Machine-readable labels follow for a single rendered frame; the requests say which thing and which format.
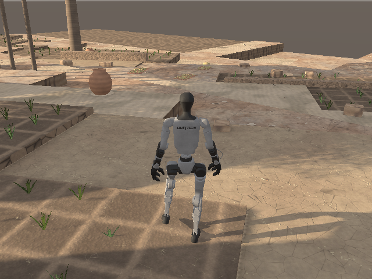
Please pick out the humanoid robot torso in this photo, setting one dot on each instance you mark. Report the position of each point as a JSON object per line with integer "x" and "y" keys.
{"x": 186, "y": 138}

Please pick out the right robot upper arm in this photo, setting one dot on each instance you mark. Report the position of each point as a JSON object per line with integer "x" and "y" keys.
{"x": 204, "y": 123}

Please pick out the robot right forearm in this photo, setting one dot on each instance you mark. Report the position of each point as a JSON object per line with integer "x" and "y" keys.
{"x": 214, "y": 155}

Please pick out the robot left forearm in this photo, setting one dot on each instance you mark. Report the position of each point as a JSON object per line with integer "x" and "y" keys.
{"x": 158, "y": 157}

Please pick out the left robot hand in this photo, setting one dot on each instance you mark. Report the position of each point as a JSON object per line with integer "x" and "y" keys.
{"x": 154, "y": 173}

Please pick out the left robot upper arm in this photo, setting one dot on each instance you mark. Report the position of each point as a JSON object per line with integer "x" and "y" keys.
{"x": 165, "y": 133}

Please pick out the right robot hand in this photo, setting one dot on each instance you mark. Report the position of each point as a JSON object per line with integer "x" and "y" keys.
{"x": 218, "y": 167}

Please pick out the right robot thigh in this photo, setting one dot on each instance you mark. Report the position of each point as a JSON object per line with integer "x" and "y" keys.
{"x": 200, "y": 175}

